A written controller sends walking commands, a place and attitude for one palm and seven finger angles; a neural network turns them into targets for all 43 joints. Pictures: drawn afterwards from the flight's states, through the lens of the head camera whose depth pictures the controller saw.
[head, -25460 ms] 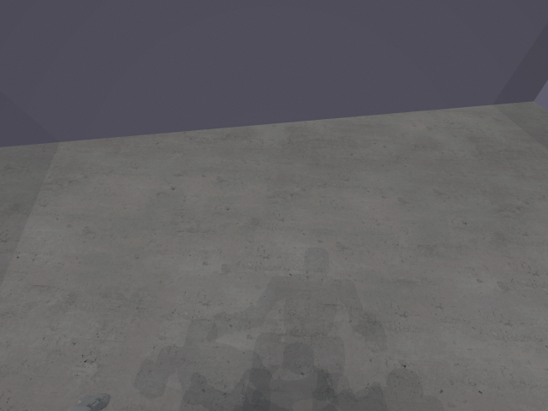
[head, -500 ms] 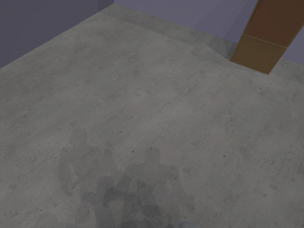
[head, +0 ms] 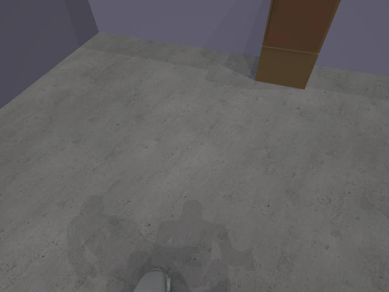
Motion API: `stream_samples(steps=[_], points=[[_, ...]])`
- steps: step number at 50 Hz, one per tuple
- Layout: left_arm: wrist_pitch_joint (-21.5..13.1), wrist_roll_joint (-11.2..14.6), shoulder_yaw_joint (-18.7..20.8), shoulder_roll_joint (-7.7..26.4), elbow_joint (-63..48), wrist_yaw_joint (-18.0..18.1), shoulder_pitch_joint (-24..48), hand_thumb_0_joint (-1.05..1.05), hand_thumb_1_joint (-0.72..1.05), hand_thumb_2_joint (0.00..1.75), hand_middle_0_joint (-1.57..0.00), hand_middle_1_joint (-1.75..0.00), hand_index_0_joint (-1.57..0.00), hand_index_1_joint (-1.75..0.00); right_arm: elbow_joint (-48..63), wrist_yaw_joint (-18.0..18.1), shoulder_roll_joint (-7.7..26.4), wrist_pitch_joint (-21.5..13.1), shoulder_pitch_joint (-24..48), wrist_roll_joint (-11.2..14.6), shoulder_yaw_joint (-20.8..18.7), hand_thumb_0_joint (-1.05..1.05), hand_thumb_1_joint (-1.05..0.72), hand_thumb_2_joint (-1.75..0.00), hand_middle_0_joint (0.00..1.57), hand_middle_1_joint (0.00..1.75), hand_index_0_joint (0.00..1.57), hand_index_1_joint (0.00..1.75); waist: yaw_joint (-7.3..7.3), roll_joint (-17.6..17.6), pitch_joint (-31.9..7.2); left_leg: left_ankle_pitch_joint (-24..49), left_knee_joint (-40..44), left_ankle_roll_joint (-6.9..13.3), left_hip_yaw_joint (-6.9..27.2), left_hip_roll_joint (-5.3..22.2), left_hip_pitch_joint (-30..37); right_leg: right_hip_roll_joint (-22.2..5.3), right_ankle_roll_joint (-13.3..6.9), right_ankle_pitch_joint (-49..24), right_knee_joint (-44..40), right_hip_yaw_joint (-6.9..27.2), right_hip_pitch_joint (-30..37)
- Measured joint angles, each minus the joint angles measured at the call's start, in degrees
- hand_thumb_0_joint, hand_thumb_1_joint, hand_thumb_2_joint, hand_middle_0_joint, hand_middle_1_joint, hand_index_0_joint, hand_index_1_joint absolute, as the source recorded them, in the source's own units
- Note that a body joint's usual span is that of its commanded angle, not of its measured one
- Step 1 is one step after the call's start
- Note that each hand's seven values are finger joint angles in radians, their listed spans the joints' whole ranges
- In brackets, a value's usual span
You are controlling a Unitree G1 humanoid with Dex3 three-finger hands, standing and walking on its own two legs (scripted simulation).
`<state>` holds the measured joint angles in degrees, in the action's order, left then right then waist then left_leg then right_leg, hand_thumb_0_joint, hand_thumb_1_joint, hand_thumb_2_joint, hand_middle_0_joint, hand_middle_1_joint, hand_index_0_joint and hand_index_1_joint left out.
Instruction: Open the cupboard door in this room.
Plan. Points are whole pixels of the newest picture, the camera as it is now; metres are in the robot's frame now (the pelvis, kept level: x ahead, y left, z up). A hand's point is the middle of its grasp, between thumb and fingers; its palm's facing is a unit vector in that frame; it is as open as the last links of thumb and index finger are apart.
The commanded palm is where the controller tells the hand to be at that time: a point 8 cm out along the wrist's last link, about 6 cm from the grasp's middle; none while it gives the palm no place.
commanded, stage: turn or walk to find it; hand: left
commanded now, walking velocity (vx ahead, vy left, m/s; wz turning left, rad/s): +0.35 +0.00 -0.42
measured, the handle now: out of the picture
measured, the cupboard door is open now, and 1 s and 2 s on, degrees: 0 0 0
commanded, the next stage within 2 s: stand and wait in 1.36 s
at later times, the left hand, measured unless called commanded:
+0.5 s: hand (130, 209) +0.34 +0.23 -0.17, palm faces -0.19 -0.96 -0.22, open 7.4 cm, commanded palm none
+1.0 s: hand (183, 163) +0.51 +0.09 -0.16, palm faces -0.24 -0.93 -0.26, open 7.2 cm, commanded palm none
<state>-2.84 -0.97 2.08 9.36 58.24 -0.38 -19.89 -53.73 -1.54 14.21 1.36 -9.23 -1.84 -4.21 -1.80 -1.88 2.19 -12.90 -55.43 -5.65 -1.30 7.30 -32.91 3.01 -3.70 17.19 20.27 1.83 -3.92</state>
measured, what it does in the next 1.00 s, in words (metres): walks ahead, turning right: left foot, then right foot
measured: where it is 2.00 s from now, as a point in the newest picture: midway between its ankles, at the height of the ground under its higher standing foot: (238, 195)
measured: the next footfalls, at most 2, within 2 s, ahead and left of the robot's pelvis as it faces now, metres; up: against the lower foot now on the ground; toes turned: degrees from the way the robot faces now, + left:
left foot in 0.18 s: +0.20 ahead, +0.16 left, +0.00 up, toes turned +1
right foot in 0.70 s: +0.41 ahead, -0.15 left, +0.00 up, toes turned -25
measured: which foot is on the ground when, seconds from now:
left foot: up 0.00-0.16, down 0.18-0.70, up 0.72-1.00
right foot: down 0.00-0.18, up 0.20-0.68, down 0.70-1.00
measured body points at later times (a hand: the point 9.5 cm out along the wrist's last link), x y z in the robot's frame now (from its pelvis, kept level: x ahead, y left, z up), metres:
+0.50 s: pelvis +0.21 +0.05 +0.00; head +0.23 +0.05 +0.45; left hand +0.35 +0.28 -0.15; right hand +0.13 -0.19 -0.15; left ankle +0.16 +0.16 -0.74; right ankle +0.22 -0.10 -0.65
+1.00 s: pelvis +0.41 -0.08 +0.00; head +0.41 -0.11 +0.45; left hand +0.52 +0.14 -0.14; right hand +0.39 -0.32 -0.16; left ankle +0.50 +0.06 -0.67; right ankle +0.37 -0.13 -0.74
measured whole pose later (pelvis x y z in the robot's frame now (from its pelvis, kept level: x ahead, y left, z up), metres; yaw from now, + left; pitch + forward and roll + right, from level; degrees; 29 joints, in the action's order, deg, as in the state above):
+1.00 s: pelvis +0.41 -0.08 +0.00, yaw -18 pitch +0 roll +0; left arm -5.0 -0.7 2.9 10.7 61.0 0.9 -14.1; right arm -58.9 -0.6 10.4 -0.6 -12.6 -1.7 -4.0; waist 0.5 -2.4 1.1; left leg -11.9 -60.7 -3.0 -3.3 9.1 -33.6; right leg 2.2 -5.3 15.0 22.8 -8.8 -8.2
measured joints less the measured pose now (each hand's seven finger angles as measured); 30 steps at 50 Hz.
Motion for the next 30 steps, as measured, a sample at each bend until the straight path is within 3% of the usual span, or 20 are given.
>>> stream_samples(steps=[4,8,10,12,14,16,24,30], points=[[-0.02,-0.24,0.06,0.17,1.57,0.42,-2.65,0.01,0.9,0.89,-0.2,-0.3,-0.2,-0.3,0.93,-0.15,-0.81,-0.49,2.77,0.27,0.56,0.01,-0.91,-0.9,0.19,0.3,0.2,0.29,-1.79,0.81,0.53,-0.93,7.42,0.68,-0.77,-1.08,1.29,0.03,0.86,2.17,-0.48,1.98,2.42],[0.54,-0.18,0.4,0.93,3.26,0.64,-4.56,0.01,0.9,0.89,-0.2,-0.3,-0.2,-0.3,2.37,-0.1,-2.09,-2.16,5.03,0.57,1.54,0.01,-0.91,-0.9,0.19,0.3,0.2,0.29,-2.82,2.43,1.01,-0.3,19.1,2.12,-2.12,-3.29,6.65,-0.77,2.45,6.93,2.79,4.29,3.81],[1.07,0.32,0.85,1.47,4.28,0.56,-4.52,0.01,0.9,0.89,-0.2,-0.3,-0.2,-0.3,2.92,0.36,-2.89,-4.01,5.85,0.3,2.12,0.0,-0.91,-0.9,0.2,0.3,0.2,0.29,-2.58,3.64,1.74,2.06,20.37,4.67,-3.65,-4.0,8.91,-1.27,2.53,10.72,13.61,4.91,0.46],[1.8,0.55,1.09,2.04,4.96,0.43,-3.1,0.01,0.9,0.89,-0.2,-0.3,-0.2,-0.3,3.1,0.63,-3.71,-5.0,5.66,0.17,2.85,0.0,-0.91,-0.9,0.2,0.3,0.2,0.29,-2.48,4.27,2.57,-1.92,17.79,6.39,-5.87,-3.5,10.69,-1.22,2.17,12.19,31.48,3.81,-6.7],[2.26,0.27,1.37,2.64,4.85,0.06,-1.44,0.01,0.9,0.89,-0.2,-0.3,-0.2,-0.3,2.75,0.89,-4.38,-5.1,3.76,0.18,3.12,0.0,-0.91,-0.9,0.2,0.3,0.2,0.29,-1.58,4.03,2.23,-3.96,19.49,6.88,-7.33,-3.09,14.09,-2.2,2.28,9.52,43.76,0.71,-13.37],[2.52,-0.18,1.85,3.4,3.82,-0.48,0.88,0.01,0.9,0.89,-0.2,-0.3,-0.2,-0.3,1.54,1.24,-4.9,-5.24,0.92,0.12,3.07,0.0,-0.91,-0.89,0.2,0.3,0.2,0.29,-0.63,3.72,1.76,-3.57,23.05,6.58,-8.16,-3.12,17.73,-3.95,2.66,5.49,48.95,-1.92,-18.79],[3.15,-0.72,3.06,4.73,-1.84,-0.77,9.51,0.01,0.91,0.89,-0.19,-0.3,-0.19,-0.3,-5.64,2.4,-4.14,-5.21,-11.18,0.6,1.35,-0.01,-0.94,-0.9,0.2,0.3,0.2,0.29,1.7,4.08,-0.42,-4.6,33.32,6.13,-12.17,-4.43,28.43,-8.41,4.51,-6.77,48.49,-2.75,-33.19],[3.33,-0.56,1.7,3.14,-3.29,-1.34,14.89,0.01,0.91,0.89,-0.19,-0.3,-0.19,-0.3,-9.37,2.16,-4.44,-4.94,-17.29,0.09,1.28,0.0,-0.93,-0.9,0.2,0.3,0.2,0.29,4.45,3.13,0.78,-8.24,35.87,3.88,-14.52,-3.72,34.59,-9.26,3.97,-7.94,28.87,-6.47,-31.13]])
